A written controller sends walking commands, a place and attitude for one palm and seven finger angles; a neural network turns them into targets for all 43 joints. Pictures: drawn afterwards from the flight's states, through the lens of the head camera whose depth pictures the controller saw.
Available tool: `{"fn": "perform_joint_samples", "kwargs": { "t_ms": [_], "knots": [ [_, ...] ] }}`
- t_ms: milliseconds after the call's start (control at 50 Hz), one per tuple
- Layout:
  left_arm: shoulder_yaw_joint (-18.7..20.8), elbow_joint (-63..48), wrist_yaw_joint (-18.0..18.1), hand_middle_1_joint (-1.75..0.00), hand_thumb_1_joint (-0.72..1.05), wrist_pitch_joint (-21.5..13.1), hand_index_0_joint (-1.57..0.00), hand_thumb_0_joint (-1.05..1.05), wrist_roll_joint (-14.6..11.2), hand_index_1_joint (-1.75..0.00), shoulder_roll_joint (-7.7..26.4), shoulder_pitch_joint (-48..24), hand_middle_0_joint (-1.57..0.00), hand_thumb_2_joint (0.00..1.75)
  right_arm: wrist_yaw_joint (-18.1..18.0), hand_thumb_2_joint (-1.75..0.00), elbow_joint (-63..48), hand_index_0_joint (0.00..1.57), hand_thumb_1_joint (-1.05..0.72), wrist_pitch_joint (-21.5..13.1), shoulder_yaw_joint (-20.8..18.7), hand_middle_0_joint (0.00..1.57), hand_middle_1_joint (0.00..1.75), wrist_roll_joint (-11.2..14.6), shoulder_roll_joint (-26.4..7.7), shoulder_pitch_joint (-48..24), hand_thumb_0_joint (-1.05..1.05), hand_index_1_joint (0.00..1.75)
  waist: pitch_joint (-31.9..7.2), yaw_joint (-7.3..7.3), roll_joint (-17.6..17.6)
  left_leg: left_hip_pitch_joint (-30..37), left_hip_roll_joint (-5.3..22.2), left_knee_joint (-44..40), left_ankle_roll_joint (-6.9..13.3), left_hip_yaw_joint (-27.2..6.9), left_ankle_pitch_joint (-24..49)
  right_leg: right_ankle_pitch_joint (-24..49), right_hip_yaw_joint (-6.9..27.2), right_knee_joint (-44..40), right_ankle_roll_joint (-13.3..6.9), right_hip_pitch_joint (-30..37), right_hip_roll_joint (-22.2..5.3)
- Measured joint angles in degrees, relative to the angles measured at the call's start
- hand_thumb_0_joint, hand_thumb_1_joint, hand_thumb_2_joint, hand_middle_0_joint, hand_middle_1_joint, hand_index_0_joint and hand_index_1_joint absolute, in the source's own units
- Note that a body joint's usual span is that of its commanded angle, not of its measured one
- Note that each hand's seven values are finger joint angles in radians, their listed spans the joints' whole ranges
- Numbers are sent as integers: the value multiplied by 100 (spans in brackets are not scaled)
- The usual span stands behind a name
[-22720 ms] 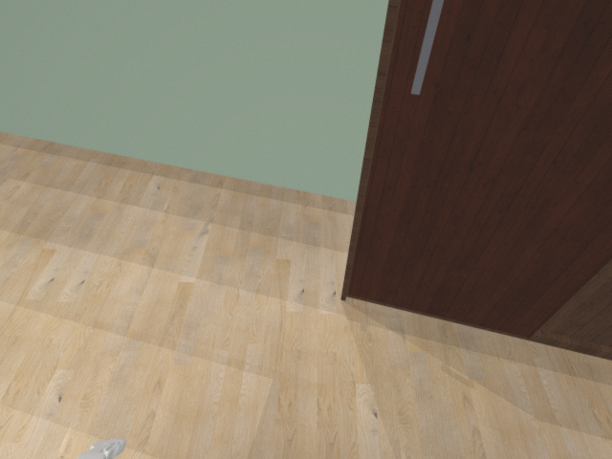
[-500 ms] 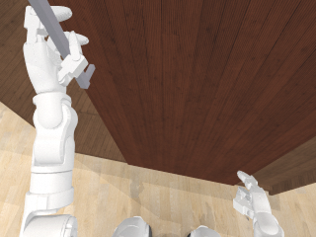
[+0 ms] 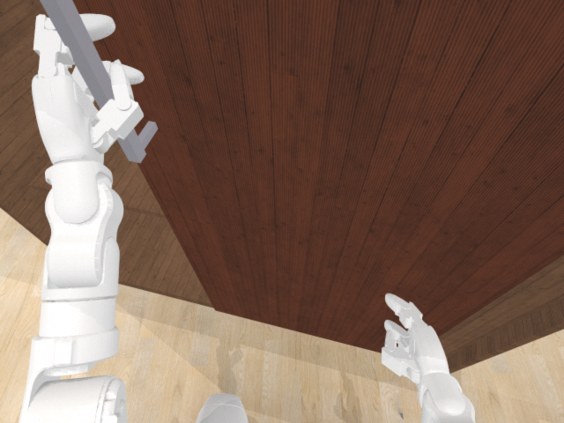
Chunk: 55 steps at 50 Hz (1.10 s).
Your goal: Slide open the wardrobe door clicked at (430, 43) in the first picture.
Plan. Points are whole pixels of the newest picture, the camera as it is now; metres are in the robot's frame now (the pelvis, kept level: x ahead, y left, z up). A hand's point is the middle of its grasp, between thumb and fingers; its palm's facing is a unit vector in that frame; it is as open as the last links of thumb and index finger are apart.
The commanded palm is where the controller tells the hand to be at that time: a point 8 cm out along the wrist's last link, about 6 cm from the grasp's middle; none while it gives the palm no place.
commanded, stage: step sideways, sliding the door along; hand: left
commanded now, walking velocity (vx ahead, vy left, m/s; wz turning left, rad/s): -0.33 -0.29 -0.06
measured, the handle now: (101, 54) +0.39 +0.28 +0.27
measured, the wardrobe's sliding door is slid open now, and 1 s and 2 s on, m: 0.48 0.48 0.48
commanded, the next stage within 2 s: stop walking and hold the door there in 0.22 s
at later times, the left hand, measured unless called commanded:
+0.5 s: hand (125, 107) +0.36 +0.25 +0.23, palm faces +0.46 -0.87 -0.17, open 6.0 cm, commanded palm +0.32 +0.27 +0.20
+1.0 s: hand (130, 107) +0.36 +0.24 +0.23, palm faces +0.56 -0.82 -0.15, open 6.3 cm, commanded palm +0.31 +0.26 +0.20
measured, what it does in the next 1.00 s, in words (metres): steps on the spot: left foot, then right foot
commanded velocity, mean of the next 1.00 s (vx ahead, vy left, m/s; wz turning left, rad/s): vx -0.04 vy -0.08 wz -0.02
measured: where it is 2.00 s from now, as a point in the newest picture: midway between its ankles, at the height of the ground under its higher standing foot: outside the picture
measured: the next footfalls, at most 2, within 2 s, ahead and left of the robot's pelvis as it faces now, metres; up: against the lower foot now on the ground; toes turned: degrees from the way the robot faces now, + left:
left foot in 0.14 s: +0.04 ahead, +0.10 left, +0.01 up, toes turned +9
right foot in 0.60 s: +0.04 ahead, -0.21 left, +0.01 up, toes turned -12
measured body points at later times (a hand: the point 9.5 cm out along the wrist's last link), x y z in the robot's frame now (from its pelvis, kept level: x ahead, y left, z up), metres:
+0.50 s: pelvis -0.01 -0.05 +0.03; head +0.02 -0.01 +0.48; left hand +0.33 +0.29 +0.24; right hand +0.17 -0.26 -0.04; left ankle +0.00 +0.10 -0.72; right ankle +0.01 -0.21 -0.65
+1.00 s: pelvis -0.04 -0.06 +0.02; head -0.05 -0.05 +0.47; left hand +0.32 +0.28 +0.24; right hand +0.01 -0.36 -0.08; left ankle +0.02 +0.03 -0.72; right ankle -0.06 -0.19 -0.69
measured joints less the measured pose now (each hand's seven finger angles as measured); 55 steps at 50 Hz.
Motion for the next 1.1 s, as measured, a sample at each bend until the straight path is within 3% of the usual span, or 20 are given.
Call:
{"fn": "perform_joint_samples", "kwargs": {
  "t_ms": [40,80,120,140,160,220,320,360,420,520,560,600,640,700,780,840,860,920,980,1100],
  "knots": [
    [256,-157,123,-141,78,63,-14,-2,-71,-130,-58,185,-46,86,-112,-90,128,21,-90,24,-93,21,30,-3,-211,-181,1,30,-17,-101,86,-436,-531,826,97,-176,-827,-214,66,4,-55,-178,-39],
    [376,-352,190,-141,79,78,-13,-1,-133,-131,-92,279,-46,85,-222,-90,220,21,-90,63,-186,21,30,16,-363,-255,1,30,45,-192,-9,-607,-947,853,113,20,-1014,32,149,-74,-29,-307,-124],
    [385,-513,230,-141,79,35,-13,-1,-76,-132,-101,291,-46,84,-308,-90,276,21,-90,174,-242,21,30,10,-495,-232,1,30,147,-341,-76,-384,-1076,-199,81,344,78,342,74,87,-106,-439,-135],
    [345,-593,215,-141,79,82,-13,-1,-50,-131,-91,274,-46,84,-325,-90,248,20,-90,250,-282,20,30,2,-575,-145,1,30,145,-396,-9,-184,-977,-789,182,448,1511,480,-7,362,-59,-570,-54],
    [278,-593,166,-141,79,101,-13,-1,-46,-129,-57,195,-46,83,-316,-90,242,20,-91,305,-371,20,30,-6,-594,-52,1,30,188,-401,-2,-79,-903,-920,343,445,1757,-104,32,871,13,-734,21],
    [113,-371,12,-140,79,37,-13,0,90,-125,-27,-41,-46,83,-100,-90,343,20,-91,427,-503,20,30,-1,-510,215,1,30,307,-231,-158,201,-736,-985,483,441,1007,-1474,413,2459,40,-1190,231],
    [37,-128,-61,-140,78,76,-18,1,206,-123,-64,-90,-46,83,110,-90,290,20,-91,339,-446,20,30,-26,-323,654,1,30,210,-125,-90,567,-272,-1539,269,330,1190,-1146,307,3208,151,-1399,136],
    [144,35,-183,-140,77,-34,-19,0,197,-124,120,0,-46,83,119,-90,301,20,-90,332,-363,20,30,-60,-200,675,1,30,96,-123,-131,679,-127,-1747,210,391,1288,-928,292,3201,222,-1414,88],
    [417,382,-425,-140,75,-228,-23,-3,189,-127,858,413,-46,83,23,-90,213,21,-90,407,-240,21,30,-96,-4,624,1,30,-166,-281,-143,766,80,-1918,95,568,1362,-823,164,2892,291,-1337,99],
    [943,1016,-345,-140,72,-108,-28,-5,-17,-134,1278,660,-46,80,-98,-90,88,21,-90,243,-103,21,30,-55,-22,646,1,30,-407,-370,1,780,174,-1864,-92,799,1344,-763,-155,1358,230,-674,170],
    [1181,1351,-293,-140,71,-33,-28,-7,-38,-135,1490,688,-46,79,-126,-90,42,21,-90,192,-32,21,30,-25,-100,657,1,30,-503,-443,-5,617,128,-1568,-171,832,1217,-312,-227,421,185,-273,186],
    [1414,1712,-299,-140,70,42,-26,-9,-5,-136,1878,656,-46,78,-161,-90,-16,21,-90,189,41,21,30,16,-180,668,0,30,-675,-530,-288,180,-132,-726,-71,828,752,452,-78,-276,-8,7,-35],
    [1804,1965,-243,-140,69,-44,-25,-11,36,-137,1898,775,-46,77,-257,-90,171,21,-90,233,-21,21,30,12,-464,421,0,30,-645,-642,-29,-380,-379,535,103,222,-191,-238,-12,113,-179,-243,38],
    [2060,2181,-227,-140,69,-93,-27,-11,17,-137,1856,817,-46,76,-383,-90,443,21,-90,279,-212,21,30,82,-758,354,1,30,-530,-729,2,-829,-929,1526,144,35,-644,-201,149,184,-176,-351,-44],
    [2140,2285,-210,-140,68,-187,-28,-10,87,-137,1895,832,-46,77,-533,-90,634,20,-90,397,-253,20,30,72,-950,636,1,30,-620,-890,-308,-679,-1290,636,229,305,-144,-57,247,-14,-162,-294,-185],
    [2028,2251,-143,-140,69,-210,-28,-9,113,-136,1844,780,-46,79,-610,-90,643,20,-91,419,-318,20,30,45,-1128,978,1,30,-787,-990,-241,-137,-1242,-835,284,373,1031,-73,152,51,-127,-287,-41],
    [1967,2252,-112,-140,70,-218,-27,-9,109,-135,1834,729,-46,80,-630,-90,685,20,-91,422,-366,20,30,44,-1126,1053,1,30,-818,-1018,-273,-109,-1233,-907,356,379,1202,-119,138,146,-108,-309,-34],
    [1821,2324,21,-140,73,-198,-23,-7,91,-132,1746,694,-46,81,-623,-90,740,20,-91,476,-399,20,30,58,-997,1291,1,30,-949,-940,-402,-18,-1204,-931,547,525,1117,-1034,326,656,-77,-399,40],
    [1761,2455,79,-140,75,-138,-19,-5,105,-131,1636,717,-46,81,-606,-90,749,20,-91,405,-326,20,30,8,-870,1511,1,30,-1074,-984,-264,80,-1116,-1279,558,480,1291,-1135,299,1118,-49,-373,92],
    [1662,2721,41,-140,75,34,-17,-5,71,-131,1839,643,-46,80,-545,-90,775,20,-90,279,-69,20,30,8,-562,1617,1,30,-1139,-890,-182,30,-1053,-1680,503,536,1617,-846,214,32,18,273,-40]
  ]
}}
